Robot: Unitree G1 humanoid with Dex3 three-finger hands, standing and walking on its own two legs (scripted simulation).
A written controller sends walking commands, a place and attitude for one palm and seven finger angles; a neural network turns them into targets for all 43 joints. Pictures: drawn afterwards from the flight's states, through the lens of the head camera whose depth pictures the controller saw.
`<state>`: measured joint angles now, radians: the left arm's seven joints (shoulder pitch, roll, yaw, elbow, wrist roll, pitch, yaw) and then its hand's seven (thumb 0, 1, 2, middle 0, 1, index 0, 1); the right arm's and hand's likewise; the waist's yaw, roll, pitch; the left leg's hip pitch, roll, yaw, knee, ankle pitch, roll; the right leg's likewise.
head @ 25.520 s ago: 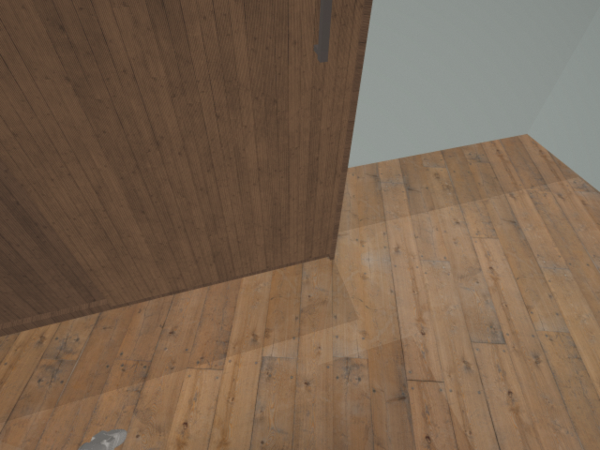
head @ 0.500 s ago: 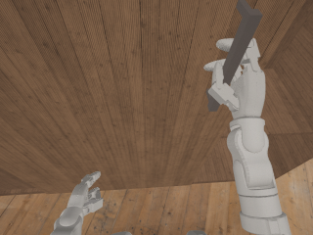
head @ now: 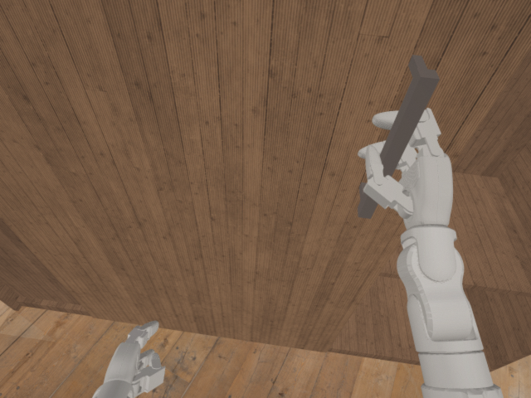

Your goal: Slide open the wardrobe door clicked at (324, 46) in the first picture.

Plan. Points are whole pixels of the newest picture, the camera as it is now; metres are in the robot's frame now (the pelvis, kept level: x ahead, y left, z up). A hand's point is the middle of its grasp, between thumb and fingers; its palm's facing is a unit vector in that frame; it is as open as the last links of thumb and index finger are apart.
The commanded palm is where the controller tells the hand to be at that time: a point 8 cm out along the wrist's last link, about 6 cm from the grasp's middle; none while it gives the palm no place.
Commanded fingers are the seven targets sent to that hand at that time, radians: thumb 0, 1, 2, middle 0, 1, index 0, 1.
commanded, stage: stop walking and hold the door there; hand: right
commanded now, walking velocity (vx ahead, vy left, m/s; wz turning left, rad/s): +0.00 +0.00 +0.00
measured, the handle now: (387, 147) +0.38 -0.12 +0.22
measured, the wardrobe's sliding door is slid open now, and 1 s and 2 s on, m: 0.52 0.52 0.52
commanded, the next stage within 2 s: loosen the grip on the handle in 0.40 s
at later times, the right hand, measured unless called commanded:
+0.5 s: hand (375, 181) +0.33 -0.10 +0.20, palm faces -0.03 +0.99 -0.11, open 6.5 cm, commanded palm +0.32 -0.15 +0.20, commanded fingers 0.00 -0.78 -0.84 0.45 1.40 0.45 1.40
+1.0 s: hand (375, 183) +0.33 -0.10 +0.20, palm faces -0.01 +0.99 -0.14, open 14.5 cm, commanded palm +0.31 -0.14 +0.20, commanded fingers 0.00 0.55 -0.20 0.25 1.15 0.25 1.15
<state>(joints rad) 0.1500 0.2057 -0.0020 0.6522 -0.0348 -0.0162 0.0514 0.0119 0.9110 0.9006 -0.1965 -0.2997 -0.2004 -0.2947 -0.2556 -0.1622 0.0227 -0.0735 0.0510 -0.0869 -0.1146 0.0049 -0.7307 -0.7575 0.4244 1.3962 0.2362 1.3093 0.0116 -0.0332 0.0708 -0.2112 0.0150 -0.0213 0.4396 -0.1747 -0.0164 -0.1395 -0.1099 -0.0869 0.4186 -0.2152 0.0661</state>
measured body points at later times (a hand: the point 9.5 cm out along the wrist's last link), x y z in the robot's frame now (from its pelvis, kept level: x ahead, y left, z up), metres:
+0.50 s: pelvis +0.00 -0.03 +0.00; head +0.01 -0.01 +0.45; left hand +0.19 +0.18 -0.10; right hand +0.33 -0.15 +0.21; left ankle +0.04 +0.13 -0.74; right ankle +0.00 -0.16 -0.74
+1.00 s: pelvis -0.03 +0.01 -0.01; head -0.05 +0.03 +0.44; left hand +0.10 +0.27 -0.11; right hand +0.33 -0.15 +0.21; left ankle +0.04 +0.13 -0.74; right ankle +0.01 -0.15 -0.74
